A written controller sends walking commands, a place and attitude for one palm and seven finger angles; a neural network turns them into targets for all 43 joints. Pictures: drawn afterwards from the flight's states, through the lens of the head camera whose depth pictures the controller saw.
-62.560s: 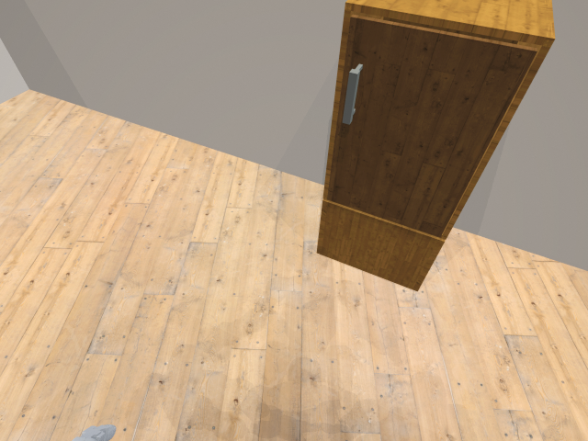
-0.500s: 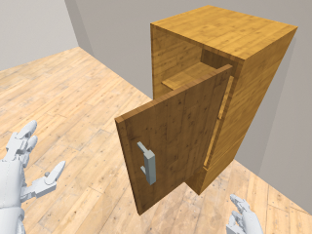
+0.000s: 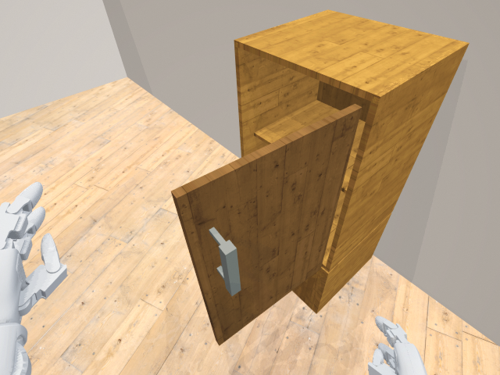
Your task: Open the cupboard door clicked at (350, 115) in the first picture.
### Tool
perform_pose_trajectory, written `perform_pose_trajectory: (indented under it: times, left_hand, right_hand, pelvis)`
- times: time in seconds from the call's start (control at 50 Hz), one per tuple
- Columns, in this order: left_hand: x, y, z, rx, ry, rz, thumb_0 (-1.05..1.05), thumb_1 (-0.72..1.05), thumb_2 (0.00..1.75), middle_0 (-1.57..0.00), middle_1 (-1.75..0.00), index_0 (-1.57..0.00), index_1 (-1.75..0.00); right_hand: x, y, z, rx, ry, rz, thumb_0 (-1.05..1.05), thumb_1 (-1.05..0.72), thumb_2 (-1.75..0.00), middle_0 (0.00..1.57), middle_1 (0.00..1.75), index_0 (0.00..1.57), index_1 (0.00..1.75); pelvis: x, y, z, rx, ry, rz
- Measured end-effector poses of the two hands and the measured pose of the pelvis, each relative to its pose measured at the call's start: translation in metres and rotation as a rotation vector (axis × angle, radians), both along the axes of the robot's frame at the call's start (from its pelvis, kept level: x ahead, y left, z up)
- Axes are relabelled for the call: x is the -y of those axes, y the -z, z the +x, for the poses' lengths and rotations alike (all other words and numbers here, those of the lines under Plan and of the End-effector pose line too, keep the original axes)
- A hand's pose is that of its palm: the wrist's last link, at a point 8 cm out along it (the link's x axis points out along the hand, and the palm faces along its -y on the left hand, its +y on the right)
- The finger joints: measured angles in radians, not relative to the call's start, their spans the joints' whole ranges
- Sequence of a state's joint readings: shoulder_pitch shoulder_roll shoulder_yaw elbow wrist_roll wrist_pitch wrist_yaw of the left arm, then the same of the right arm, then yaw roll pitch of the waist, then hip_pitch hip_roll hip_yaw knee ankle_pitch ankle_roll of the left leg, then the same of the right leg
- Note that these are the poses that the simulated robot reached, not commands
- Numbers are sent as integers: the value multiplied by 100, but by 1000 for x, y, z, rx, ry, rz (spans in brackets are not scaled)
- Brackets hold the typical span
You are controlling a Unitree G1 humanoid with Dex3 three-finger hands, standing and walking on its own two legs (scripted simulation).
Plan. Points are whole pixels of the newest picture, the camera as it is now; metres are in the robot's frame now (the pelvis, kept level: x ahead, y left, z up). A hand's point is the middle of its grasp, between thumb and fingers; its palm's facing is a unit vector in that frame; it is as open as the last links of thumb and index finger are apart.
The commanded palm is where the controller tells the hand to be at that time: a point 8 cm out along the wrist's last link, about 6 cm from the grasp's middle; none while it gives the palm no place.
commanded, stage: step back with the hand held close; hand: left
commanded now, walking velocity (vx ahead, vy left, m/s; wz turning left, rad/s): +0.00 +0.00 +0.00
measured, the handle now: (224, 262) +0.31 +0.09 +0.01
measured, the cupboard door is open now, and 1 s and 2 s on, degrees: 85 85 85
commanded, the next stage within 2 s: stop stepping back and stand still in 1.24 s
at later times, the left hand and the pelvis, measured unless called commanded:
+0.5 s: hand (45, 290) +0.16 +0.27 +0.15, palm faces +0.36 -0.79 -0.50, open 7.4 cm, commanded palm +0.10 +0.31 +0.17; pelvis -0.04 +0.01 +0.00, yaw +0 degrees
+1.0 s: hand out of the picture +0.06 +0.30 +0.15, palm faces +0.49 -0.76 -0.42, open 7.4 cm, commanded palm +0.00 +0.34 +0.17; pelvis -0.13 +0.03 -0.02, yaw +3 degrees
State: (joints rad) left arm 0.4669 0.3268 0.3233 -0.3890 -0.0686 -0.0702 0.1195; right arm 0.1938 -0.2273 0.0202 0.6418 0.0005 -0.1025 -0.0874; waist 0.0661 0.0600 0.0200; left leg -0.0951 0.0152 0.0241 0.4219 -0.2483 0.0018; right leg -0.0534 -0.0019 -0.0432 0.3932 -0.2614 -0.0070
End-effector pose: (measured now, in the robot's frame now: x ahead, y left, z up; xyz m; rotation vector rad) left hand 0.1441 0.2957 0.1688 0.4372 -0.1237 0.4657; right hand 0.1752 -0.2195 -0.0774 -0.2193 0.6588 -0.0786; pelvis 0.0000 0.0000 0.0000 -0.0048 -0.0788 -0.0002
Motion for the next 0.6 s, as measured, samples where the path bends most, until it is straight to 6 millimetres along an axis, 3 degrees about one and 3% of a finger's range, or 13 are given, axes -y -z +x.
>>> perform_pose_trajectory:
  times: [0.14,0.22,0.3,0.42,0.6]
  left_hand:
    - [2,-2,-2,7,-5,0,1,89,90,-21,-30,-21,-30]
    - [-4,-14,-1,42,0,69,1,89,90,-21,-30,-21,-30]
    - [-5,-10,-2,-4,29,92,1,89,90,-21,-30,-21,-30]
    - [-4,2,-11,-81,83,99,1,89,90,-21,-30,-21,-30]
    - [-18,-6,-40,-4,91,141,1,89,90,-21,-30,-21,-30]
  right_hand:
    - [2,1,-2,2,1,7,1,-90,-90,20,30,20,30]
    - [4,0,-4,-14,4,6,1,-90,-90,20,30,20,30]
    - [9,0,-12,-36,39,-4,1,-90,-90,20,30,20,30]
    - [16,0,-32,-76,100,-35,1,-91,-90,20,30,20,30]
    - [8,-3,-68,-77,115,-63,1,-91,-90,20,30,20,30]
  pelvis:
    - [3,0,-3,6,0,0]
    - [4,0,-8,-22,-10,-10]
    - [0,0,-14,-53,-3,-11]
    - [-8,1,-28,-74,8,-7]
    - [-17,6,-59,-72,8,-12]
